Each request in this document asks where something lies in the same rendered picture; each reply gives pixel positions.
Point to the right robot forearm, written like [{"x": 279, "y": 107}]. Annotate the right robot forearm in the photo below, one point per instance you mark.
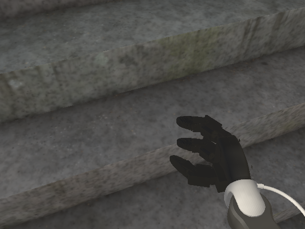
[{"x": 247, "y": 208}]

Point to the right robot hand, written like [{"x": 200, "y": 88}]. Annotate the right robot hand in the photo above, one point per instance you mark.
[{"x": 227, "y": 156}]

